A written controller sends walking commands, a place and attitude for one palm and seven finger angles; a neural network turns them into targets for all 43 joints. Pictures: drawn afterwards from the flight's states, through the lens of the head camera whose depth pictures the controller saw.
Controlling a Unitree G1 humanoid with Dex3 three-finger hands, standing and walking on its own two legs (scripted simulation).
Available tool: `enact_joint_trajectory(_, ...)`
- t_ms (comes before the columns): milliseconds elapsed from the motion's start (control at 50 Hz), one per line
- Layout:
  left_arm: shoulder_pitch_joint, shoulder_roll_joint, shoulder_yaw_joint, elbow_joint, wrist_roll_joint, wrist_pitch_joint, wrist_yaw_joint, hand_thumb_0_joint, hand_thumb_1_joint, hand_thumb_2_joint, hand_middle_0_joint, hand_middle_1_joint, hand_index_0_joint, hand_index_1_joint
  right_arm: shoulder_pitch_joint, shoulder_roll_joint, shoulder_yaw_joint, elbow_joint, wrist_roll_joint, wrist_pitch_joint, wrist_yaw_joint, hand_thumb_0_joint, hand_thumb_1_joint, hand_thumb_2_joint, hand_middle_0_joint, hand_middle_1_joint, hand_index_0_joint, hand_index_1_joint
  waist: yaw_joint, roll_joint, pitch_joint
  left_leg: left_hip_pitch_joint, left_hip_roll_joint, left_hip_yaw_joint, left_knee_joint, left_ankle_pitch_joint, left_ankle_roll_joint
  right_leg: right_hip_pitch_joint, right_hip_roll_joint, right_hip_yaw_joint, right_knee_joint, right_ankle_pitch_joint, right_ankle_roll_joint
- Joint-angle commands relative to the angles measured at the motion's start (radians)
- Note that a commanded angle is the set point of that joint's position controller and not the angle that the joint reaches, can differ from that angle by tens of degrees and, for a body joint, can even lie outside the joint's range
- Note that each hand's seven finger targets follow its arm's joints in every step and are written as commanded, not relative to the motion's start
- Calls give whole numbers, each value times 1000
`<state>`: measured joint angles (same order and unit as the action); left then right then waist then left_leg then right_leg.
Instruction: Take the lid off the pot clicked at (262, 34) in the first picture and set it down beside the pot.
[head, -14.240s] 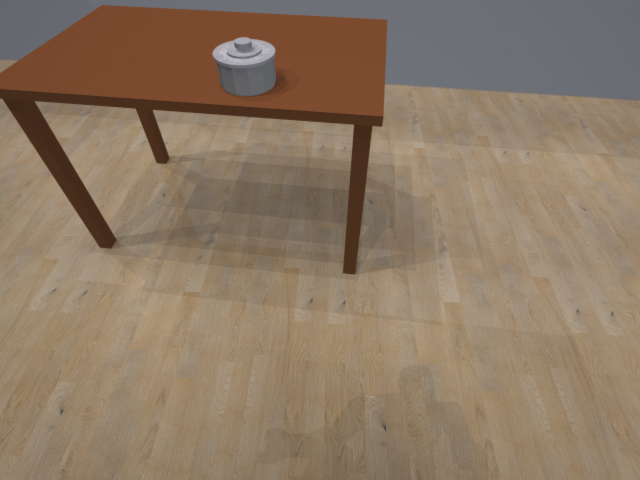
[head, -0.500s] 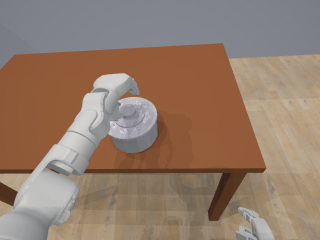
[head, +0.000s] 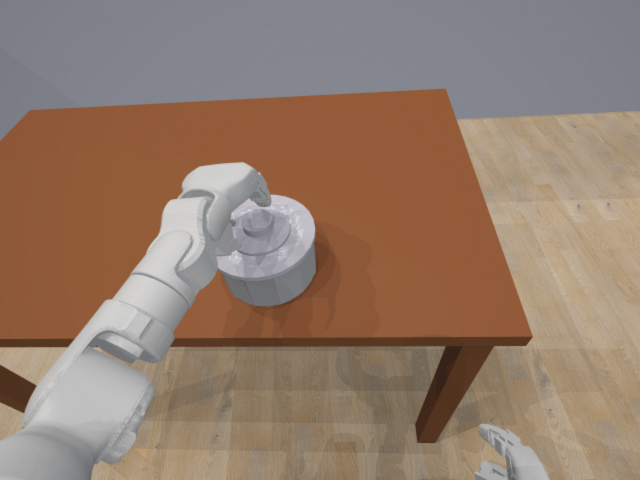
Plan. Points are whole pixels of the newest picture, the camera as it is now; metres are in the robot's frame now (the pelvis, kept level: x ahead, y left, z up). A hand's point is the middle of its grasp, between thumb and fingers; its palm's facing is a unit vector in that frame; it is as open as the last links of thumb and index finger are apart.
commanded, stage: lower the open fingers around the knob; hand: left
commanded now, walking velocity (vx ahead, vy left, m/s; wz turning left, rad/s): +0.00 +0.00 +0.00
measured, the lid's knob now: (257, 223) +0.46 +0.11 +0.06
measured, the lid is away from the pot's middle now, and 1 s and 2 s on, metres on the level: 0.00 0.00 0.00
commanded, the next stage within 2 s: close the fingers and squeeze the knob in 1.40 s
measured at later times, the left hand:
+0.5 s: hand (241, 228) +0.43 +0.12 +0.08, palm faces -0.32 -0.08 -0.94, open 10.1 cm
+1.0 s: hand (242, 227) +0.43 +0.12 +0.08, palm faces -0.31 -0.06 -0.95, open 10.0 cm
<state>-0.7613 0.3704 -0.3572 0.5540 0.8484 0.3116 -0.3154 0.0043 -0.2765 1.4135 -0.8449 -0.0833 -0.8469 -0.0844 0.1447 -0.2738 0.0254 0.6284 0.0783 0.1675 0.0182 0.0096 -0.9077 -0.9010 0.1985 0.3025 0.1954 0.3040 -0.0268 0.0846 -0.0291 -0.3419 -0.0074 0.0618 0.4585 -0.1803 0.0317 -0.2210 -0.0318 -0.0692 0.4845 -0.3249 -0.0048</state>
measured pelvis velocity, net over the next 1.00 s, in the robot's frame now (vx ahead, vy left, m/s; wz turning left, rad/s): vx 0.00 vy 0.00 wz -0.01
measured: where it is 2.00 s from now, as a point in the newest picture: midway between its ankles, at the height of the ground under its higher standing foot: outside the picture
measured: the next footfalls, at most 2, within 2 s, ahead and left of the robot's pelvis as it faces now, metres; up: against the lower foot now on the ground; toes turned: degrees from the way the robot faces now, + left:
none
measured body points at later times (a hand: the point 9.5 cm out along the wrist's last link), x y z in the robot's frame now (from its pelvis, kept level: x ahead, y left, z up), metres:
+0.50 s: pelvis +0.00 +0.00 +0.00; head +0.03 -0.03 +0.45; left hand +0.44 +0.13 +0.13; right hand +0.12 -0.24 -0.13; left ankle +0.03 +0.10 -0.74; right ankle -0.05 -0.11 -0.74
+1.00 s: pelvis +0.00 +0.00 +0.00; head +0.02 -0.03 +0.45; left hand +0.44 +0.12 +0.13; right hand +0.13 -0.24 -0.13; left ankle +0.03 +0.10 -0.74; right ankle -0.05 -0.11 -0.74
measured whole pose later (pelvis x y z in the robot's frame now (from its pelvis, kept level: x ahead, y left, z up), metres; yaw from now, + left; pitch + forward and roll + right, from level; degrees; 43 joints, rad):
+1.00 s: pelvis +0.00 +0.00 +0.00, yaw -1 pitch +6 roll +0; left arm -0.82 0.31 -0.34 0.75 0.88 0.27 -0.21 0.00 -0.28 1.41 -0.85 -0.08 -0.85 -0.09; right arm 0.17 -0.26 0.02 0.65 0.08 0.18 0.01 0.01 -0.91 -0.90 0.20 0.30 0.20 0.30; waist -0.04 0.07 -0.06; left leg -0.40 0.00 0.07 0.49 -0.19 0.04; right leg -0.27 -0.03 -0.06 0.51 -0.33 0.00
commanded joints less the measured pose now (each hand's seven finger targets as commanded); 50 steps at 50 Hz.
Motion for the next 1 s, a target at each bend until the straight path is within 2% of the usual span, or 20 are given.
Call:
enact_joint_trajectory(0, -507, 207, 136, -187, 30, -43, 53, 0, -287, 1414, -834, -81, -834, -81, -100, -96, -35, -132, 4, -44, -11, 0, -900, -900, 200, 300, 200, 300, -20, -123, -367, 308, -23, -58, 18, 259, 51, -31, 42, 24, -50, 426, -23)
enact_joint_trajectory(40, -508, 256, 186, -125, 23, -54, 72, 0, -287, 1414, -834, -81, -834, -81, -84, -104, -29, -114, 6, -42, -17, 0, -900, -900, 200, 300, 200, 300, -11, -129, -316, 256, -21, -61, -4, 200, 45, -29, 40, 21, -56, 370, -27)
enact_joint_trajectory(100, -493, 180, 128, -42, 28, -50, 94, 0, -287, 1414, -834, -81, -834, -81, -82, -97, -29, -102, 7, -40, -22, 0, -900, -900, 200, 300, 200, 300, -12, -131, -288, 243, -16, -54, -13, 168, 42, -63, 39, 19, -60, 328, -24)
enact_joint_trajectory(180, -498, 129, 94, -146, 43, -59, 109, 0, -287, 1414, -834, -81, -834, -81, -93, -91, -42, -126, 0, -45, -6, 0, -900, -900, 200, 300, 200, 300, -8, -53, -425, 330, -14, -64, 16, 270, 40, -44, 41, 19, -35, 382, -34)
enact_joint_trajectory(220, -455, 70, 53, -59, 40, -44, 109, 0, -287, 1414, -834, -81, -834, -81, -81, -89, -43, -118, 2, -37, -1, 0, -900, -900, 200, 300, 200, 300, -20, -86, -381, 302, -13, -64, 19, 253, 38, -72, 46, 12, -37, 364, -32)
enact_joint_trajectory(280, -507, 159, 121, -26, 32, -43, 116, 0, -287, 1414, -834, -81, -834, -81, -67, -104, -39, -106, 4, -30, -10, 0, -900, -900, 200, 300, 200, 300, -21, -143, -349, 244, -14, -53, 0, 179, 42, -46, 43, 21, -50, 346, -26)
enact_joint_trajectory(300, -521, 144, 108, -1, 35, -44, 119, 0, -287, 1414, -834, -81, -834, -81, -65, -102, -39, -101, 4, -33, -16, 0, -900, -900, 200, 300, 200, 300, -26, -141, -343, 245, -18, -50, 2, 169, 45, -60, 43, 22, -52, 339, -25)
enact_joint_trajectory(360, -519, 173, 139, -41, 40, -63, 132, 0, -287, 1414, -834, -81, -834, -81, -52, -101, -45, -104, -4, -41, -20, 0, -900, -900, 200, 300, 200, 300, -16, -122, -411, 276, -16, -52, 16, 230, 50, -28, 43, 28, -41, 399, -27)
enact_joint_trajectory(380, -436, 108, 98, 44, 37, -57, 127, 0, -287, 1414, -834, -81, -834, -81, -51, -96, -42, -103, -1, -42, -19, 0, -900, -900, 200, 300, 200, 300, -19, -138, -371, 258, -19, -48, 19, 230, 47, -49, 45, 23, -40, 398, -25)
enact_joint_trajectory(420, -378, 113, 110, 82, 29, -58, 124, 0, -287, 1414, -834, -81, -834, -81, -42, -103, -41, -102, 3, -36, -13, 0, -900, -900, 200, 300, 200, 300, -12, -158, -331, 224, -13, -42, 14, 219, 43, -51, 44, 18, -41, 395, -23)
enact_joint_trajectory(460, -436, 157, 136, -7, 27, -72, 123, 0, -287, 1414, -834, -81, -834, -81, -55, -108, -44, -115, -1, -31, -14, 0, -900, -900, 200, 300, 200, 300, -10, -152, -372, 232, -14, -39, 13, 236, 48, -11, 37, 28, -42, 434, -22)
enact_joint_trajectory(500, -497, 112, 90, -71, 38, -76, 130, 0, -287, 1414, -834, -81, -834, -81, -59, -96, -52, -119, 0, -36, -13, 0, -900, -900, 200, 300, 200, 300, -27, -108, -397, 285, -16, -44, 31, 272, 52, -45, 41, 27, -38, 444, -26)
enact_joint_trajectory(540, -419, 90, 89, 15, 38, -67, 130, 0, -287, 1414, -834, -81, -834, -81, -42, -97, -50, -111, 2, -32, -9, 0, -900, -900, 200, 300, 200, 300, -25, -125, -329, 246, -12, -47, 28, 263, 48, -73, 47, 17, -42, 417, -28)
enact_joint_trajectory(600, -427, 147, 127, 52, 35, -60, 134, 0, -287, 1414, -834, -81, -834, -81, -42, -106, -45, -103, 6, -25, -14, 0, -900, -900, 200, 300, 200, 300, -21, -150, -305, 218, -12, -41, 13, 197, 46, -67, 46, 20, -46, 377, -24)
enact_joint_trajectory(680, -451, 103, 85, 39, 50, -55, 135, 0, -287, 1414, -834, -81, -834, -81, -42, -100, -48, -102, 6, -26, -16, 0, -900, -900, 200, 300, 200, 300, -27, -120, -336, 242, -13, -40, 24, 215, 47, -78, 46, 20, -40, 380, -26)
enact_joint_trajectory(760, -456, 135, 108, 72, 52, -55, 137, 0, -287, 1414, -834, -81, -834, -81, -40, -105, -44, -100, 7, -23, -18, 0, -900, -900, 200, 300, 200, 300, -24, -120, -338, 227, -10, -41, 19, 197, 44, -72, 46, 23, -38, 360, -27)
enact_joint_trajectory(820, -481, 78, 62, 89, 53, -45, 135, 0, -287, 1414, -834, -81, -834, -81, -39, -100, -46, -94, 8, -22, -16, 0, -900, -900, 200, 300, 200, 300, -35, -109, -321, 231, -10, -40, 23, 183, 42, -106, 47, 19, -40, 341, -27)
enact_joint_trajectory(860, -479, 124, 104, 52, 51, -54, 135, 0, -287, 1414, -834, -81, -834, -81, -41, -103, -48, -107, 3, -24, -16, 0, -900, -900, 200, 300, 200, 300, -23, -109, -361, 242, -10, -43, 27, 206, 45, -74, 46, 25, -36, 366, -30)
enact_joint_trajectory(920, -449, 61, 66, 75, 43, -49, 131, 0, -287, 1414, -834, -81, -834, -81, -41, -94, -49, -106, 4, -24, -13, 0, -900, -900, 200, 300, 200, 300, -29, -130, -349, 247, -10, -46, 31, 215, 45, -94, 49, 17, -35, 367, -29)
enact_joint_trajectory(980, -453, 95, 90, 42, 40, -55, 131, 0, -287, 1414, -834, -81, -834, -81, -46, -98, -48, -112, 4, -24, -13, 0, -900, -900, 200, 300, 200, 300, -24, -135, -361, 244, -11, -44, 29, 213, 46, -70, 46, 23, -35, 382, -28)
